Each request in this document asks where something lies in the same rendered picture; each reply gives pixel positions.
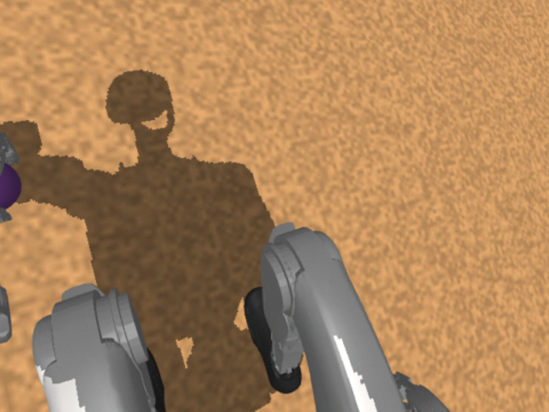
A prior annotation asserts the right robot hand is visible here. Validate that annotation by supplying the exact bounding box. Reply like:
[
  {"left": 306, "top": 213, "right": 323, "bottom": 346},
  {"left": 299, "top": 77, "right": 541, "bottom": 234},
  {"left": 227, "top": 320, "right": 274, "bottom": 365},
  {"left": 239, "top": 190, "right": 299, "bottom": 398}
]
[{"left": 393, "top": 372, "right": 450, "bottom": 412}]

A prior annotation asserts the right robot foot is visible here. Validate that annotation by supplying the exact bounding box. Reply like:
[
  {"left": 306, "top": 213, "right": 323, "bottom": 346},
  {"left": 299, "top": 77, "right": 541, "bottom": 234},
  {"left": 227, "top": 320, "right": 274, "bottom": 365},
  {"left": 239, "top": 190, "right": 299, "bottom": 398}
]
[{"left": 244, "top": 287, "right": 302, "bottom": 394}]

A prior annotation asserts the left robot foot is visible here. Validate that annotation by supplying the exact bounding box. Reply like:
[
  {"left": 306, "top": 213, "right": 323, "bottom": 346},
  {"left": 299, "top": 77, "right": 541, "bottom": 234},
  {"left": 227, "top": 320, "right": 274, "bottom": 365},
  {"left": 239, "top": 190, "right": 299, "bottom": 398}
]
[{"left": 146, "top": 348, "right": 166, "bottom": 412}]

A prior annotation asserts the ball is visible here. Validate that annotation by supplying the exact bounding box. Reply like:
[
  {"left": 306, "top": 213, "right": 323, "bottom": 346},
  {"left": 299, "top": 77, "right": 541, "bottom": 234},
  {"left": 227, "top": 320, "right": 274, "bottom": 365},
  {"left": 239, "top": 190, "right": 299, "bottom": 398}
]
[{"left": 0, "top": 163, "right": 21, "bottom": 209}]

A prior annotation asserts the left robot hand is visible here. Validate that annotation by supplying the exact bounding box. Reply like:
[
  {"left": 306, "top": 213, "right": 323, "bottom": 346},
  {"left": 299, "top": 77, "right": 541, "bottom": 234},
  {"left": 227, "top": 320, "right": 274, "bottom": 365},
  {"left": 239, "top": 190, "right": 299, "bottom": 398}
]
[{"left": 0, "top": 132, "right": 19, "bottom": 223}]

